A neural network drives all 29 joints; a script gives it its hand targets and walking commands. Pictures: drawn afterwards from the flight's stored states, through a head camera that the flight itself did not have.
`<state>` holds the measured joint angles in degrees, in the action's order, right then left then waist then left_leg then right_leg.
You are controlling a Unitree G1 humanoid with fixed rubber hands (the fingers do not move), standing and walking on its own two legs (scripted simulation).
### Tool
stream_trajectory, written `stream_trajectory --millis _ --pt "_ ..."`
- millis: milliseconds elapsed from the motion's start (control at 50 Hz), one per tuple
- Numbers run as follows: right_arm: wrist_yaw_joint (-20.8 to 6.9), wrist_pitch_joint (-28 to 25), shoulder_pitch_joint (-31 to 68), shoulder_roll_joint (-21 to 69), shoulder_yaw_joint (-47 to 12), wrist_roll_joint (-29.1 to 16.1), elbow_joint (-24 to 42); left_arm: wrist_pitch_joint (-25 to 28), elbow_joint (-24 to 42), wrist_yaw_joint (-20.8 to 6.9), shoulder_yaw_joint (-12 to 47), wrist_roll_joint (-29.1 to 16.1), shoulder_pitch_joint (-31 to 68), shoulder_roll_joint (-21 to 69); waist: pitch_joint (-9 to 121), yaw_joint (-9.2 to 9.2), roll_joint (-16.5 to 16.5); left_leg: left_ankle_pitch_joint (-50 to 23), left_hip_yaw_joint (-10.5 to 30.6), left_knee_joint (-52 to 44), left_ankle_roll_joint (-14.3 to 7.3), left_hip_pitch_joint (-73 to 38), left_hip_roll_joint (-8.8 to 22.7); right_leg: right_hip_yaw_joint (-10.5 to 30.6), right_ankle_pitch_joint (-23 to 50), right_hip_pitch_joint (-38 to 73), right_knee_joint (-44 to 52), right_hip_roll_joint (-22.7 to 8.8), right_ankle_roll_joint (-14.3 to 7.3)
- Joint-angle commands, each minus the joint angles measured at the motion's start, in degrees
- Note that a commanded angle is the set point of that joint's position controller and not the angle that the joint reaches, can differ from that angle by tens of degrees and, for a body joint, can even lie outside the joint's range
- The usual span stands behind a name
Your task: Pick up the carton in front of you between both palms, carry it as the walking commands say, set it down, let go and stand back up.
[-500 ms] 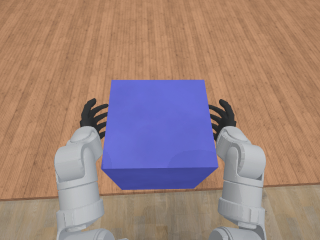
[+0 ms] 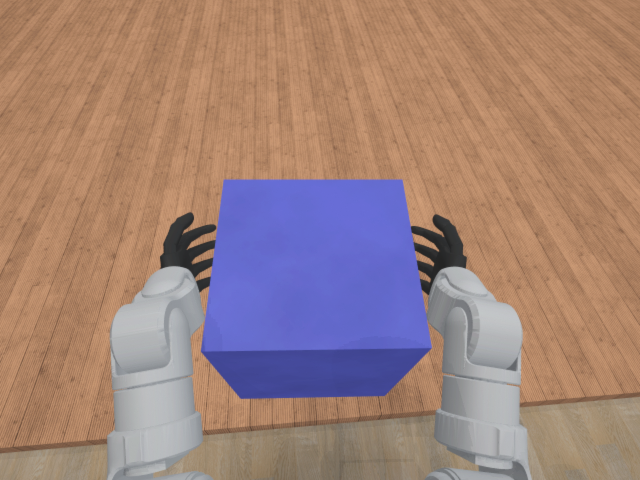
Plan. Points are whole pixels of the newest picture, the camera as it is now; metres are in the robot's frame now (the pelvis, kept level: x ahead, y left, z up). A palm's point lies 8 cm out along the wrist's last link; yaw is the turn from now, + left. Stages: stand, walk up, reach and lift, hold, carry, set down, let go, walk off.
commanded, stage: carry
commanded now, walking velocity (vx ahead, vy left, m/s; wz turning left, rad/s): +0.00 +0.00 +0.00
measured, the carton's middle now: (313, 300) +0.34 +0.00 +0.02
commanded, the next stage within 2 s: none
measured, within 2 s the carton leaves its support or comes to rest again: neither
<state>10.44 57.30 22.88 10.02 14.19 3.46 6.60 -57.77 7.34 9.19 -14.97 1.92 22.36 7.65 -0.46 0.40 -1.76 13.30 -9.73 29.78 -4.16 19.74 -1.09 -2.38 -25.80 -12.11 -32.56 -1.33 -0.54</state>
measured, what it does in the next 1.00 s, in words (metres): stands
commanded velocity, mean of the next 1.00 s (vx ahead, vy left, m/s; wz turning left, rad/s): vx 0.00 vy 0.00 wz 0.00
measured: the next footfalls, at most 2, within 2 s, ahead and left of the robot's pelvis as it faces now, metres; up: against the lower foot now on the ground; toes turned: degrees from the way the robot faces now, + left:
none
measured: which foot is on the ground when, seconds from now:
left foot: down 0.00-1.00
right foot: down 0.00-1.00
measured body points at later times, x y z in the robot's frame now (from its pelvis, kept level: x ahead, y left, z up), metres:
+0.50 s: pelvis +0.00 -0.01 +0.00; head +0.00 -0.01 +0.45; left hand +0.33 +0.15 +0.10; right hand +0.34 -0.17 +0.09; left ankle +0.03 +0.08 -0.73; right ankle -0.07 -0.10 -0.73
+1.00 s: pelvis -0.03 -0.01 +0.00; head -0.04 -0.01 +0.45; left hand +0.30 +0.15 +0.10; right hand +0.31 -0.17 +0.10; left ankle +0.03 +0.08 -0.73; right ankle -0.07 -0.10 -0.73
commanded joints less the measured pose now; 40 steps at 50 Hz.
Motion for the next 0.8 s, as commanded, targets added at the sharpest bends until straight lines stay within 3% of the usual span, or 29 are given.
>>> stream_trajectory --millis 0,20,40,100,160,500,780 --pt "-0.12 -1.28 32.32 40.04 -35.52 -10.01 5.45 1.47 4.76 0.3 36.01 -9.17 32.35 41.91 28.31 -0.18 6.25 -22.55 9.77 -1.76 -1.95 -14.06 11.09 3.17 16.36 7.88 9.88 -4.09 -0.56" --pt "-0.3 -1.07 34.01 40.13 -35.75 -9.81 5.97 1.62 3.88 0.6 35.55 -8.13 33.23 41.75 25.92 0.06 0.72 -16.31 7.79 -1.2 -0.64 -12.24 8.75 5.18 27.57 5.84 6.23 -7.5 -1.43" --pt "-0.38 -0.86 34.9 40.09 -36.02 -10.03 5.25 1.43 2.95 0.78 34.8 -7.49 33.5 41.27 25.28 0.01 -1.07 -14.79 7.92 -0.79 -0.16 -11.88 8.49 4.75 32.64 6.05 4.67 -8.59 -1.94" --pt "-0.2 -0.43 34.27 39.69 -35.44 -10.27 2.68 0.84 0.61 0.96 33.53 -6.53 32.05 40.25 26.01 -0.47 -0.67 -23.01 7.9 2.14 -0.51 -11.79 8.75 4.02 38.37 6.85 2.42 -8.14 -1.91" --pt "0.18 -0.08 33.57 39.86 -34.23 -9.56 0.09 0.54 -1.25 1.17 32.49 -5.81 31.7 40.14 26.25 -0.63 -0.77 -24.43 7.97 2.99 -0.37 -11.02 9.21 3.78 40.56 7.02 1.72 -7.83 -1.84" --pt "0.31 -0.54 36.49 41.61 -32.48 -8.76 -1.55 0.95 -2.12 0.88 33.46 -7.6 37.06 43.78 26.45 -0.45 1.48 -23.61 8.59 1.4 -0.3 -12.51 10.04 3.86 30.62 4.88 3.12 -6.73 -2.13" --pt "0.23 -0.08 37.44 41.63 -32.24 -8.69 -2.56 0.43 -3.38 1.02 32.26 -6.63 37.33 43.35 24.47 -0.23 1.82 -17.33 9.43 -1.5 0.0 -11.51 10.23 4.02 20.79 2.35 5.31 -6.45 -2.54"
